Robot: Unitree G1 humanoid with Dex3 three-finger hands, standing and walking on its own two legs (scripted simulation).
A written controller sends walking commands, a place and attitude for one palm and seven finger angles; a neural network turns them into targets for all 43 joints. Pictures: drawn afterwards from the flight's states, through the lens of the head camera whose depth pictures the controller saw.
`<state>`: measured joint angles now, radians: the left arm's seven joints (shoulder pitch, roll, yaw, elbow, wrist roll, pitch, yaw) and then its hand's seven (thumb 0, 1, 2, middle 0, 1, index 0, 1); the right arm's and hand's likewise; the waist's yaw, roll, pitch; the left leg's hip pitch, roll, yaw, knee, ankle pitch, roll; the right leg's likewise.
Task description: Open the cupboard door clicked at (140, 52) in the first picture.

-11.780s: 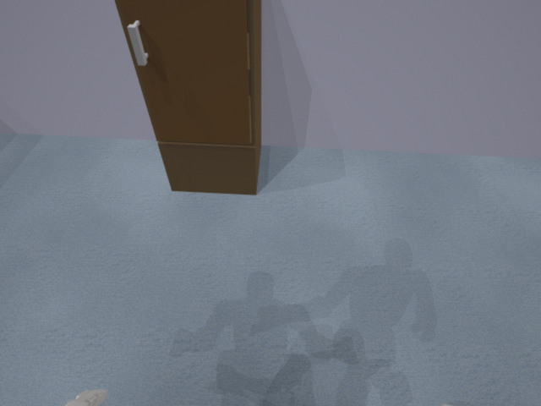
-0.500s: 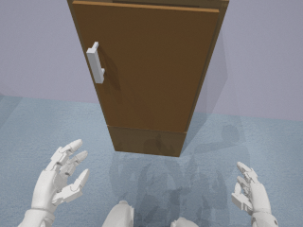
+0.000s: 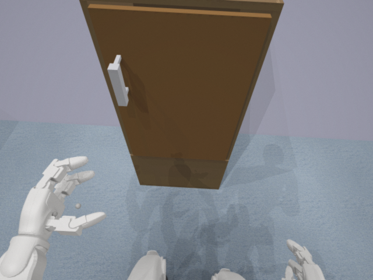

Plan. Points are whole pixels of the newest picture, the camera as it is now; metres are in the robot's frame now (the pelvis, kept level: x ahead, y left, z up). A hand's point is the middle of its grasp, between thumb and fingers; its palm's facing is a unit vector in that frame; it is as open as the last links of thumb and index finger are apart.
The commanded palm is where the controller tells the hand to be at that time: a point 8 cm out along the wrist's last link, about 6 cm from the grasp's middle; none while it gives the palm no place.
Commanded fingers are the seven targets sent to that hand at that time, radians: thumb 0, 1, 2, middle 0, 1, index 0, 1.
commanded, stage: raise the hand with hooked fingers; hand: left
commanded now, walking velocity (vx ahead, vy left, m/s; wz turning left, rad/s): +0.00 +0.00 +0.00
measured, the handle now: (120, 80) +0.58 +0.21 +0.07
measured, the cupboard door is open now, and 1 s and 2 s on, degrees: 0 0 0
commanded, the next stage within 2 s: move the hooked fingers beside the handle in 1.16 s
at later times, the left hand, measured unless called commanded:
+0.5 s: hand (50, 181) +0.28 +0.27 +0.08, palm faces +0.01 -1.00 -0.04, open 13.9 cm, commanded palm +0.26 +0.32 +0.08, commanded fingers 0.00 -0.50 0.30 -0.30 -1.20 -0.30 -1.20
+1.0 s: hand (50, 170) +0.30 +0.27 +0.09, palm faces +0.00 -1.00 -0.03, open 14.0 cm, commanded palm +0.27 +0.32 +0.09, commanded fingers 0.00 -0.50 0.30 -0.30 -1.20 -0.30 -1.20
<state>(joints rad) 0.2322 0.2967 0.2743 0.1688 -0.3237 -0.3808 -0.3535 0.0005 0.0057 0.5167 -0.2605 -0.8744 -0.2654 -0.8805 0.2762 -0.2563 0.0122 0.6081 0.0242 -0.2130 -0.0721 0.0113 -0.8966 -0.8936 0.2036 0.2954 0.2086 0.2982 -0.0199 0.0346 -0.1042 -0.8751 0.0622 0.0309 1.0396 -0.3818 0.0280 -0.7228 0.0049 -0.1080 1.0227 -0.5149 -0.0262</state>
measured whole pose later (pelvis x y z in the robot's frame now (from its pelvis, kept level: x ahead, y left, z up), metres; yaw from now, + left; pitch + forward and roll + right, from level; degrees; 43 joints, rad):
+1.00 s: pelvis +0.01 +0.00 +0.02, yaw +0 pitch +10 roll -3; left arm -0.03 0.42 0.43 0.43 -0.36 -0.30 -0.53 -0.02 -0.50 0.30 -0.30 -1.20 -0.30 -1.20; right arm 0.29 -0.29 0.04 0.57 0.04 -0.18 -0.07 0.01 -0.90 -0.89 0.20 0.30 0.21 0.30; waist -0.02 0.02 -0.07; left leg -0.73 0.06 0.04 0.90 -0.34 0.03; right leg -0.58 0.01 -0.10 0.87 -0.46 -0.02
